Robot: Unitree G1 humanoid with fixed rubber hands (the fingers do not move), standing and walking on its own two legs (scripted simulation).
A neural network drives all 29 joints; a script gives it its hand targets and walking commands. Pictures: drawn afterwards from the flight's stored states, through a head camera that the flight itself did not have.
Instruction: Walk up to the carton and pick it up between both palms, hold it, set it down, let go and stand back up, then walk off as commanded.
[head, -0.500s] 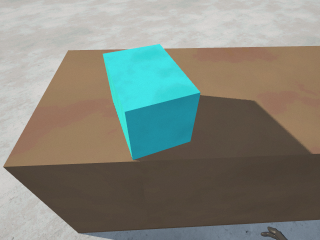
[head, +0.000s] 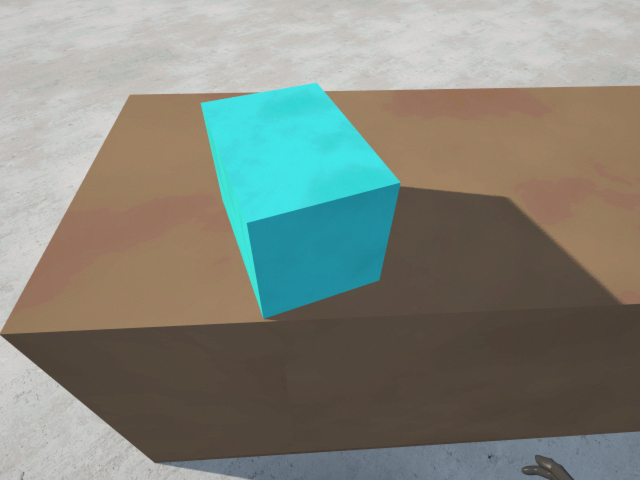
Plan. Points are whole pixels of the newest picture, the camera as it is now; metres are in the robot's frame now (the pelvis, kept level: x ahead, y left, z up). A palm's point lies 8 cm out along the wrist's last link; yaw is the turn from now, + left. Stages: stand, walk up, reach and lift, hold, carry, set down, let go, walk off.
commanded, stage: walk up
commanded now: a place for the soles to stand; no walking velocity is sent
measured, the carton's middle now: (291, 193) +0.51 +0.04 +0.08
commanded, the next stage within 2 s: reach and lift in 0.02 s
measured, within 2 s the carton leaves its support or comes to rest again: neither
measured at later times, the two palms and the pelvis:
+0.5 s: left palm (113, 453) +0.18 +0.25 -0.03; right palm (594, 467) +0.16 -0.33 -0.06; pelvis +0.02 -0.04 +0.02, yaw +3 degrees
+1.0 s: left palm (114, 455) +0.17 +0.22 +0.02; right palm (584, 455) +0.16 -0.28 +0.01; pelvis -0.01 -0.04 +0.02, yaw +4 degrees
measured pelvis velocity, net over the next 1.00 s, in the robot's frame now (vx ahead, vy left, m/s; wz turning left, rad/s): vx -0.01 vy -0.04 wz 0.06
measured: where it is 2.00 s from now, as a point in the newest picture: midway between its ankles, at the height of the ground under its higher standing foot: outside the picture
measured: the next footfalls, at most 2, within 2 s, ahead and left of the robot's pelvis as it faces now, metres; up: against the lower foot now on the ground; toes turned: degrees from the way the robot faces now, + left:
none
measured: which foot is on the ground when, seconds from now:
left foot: down 0.00-1.00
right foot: down 0.00-1.00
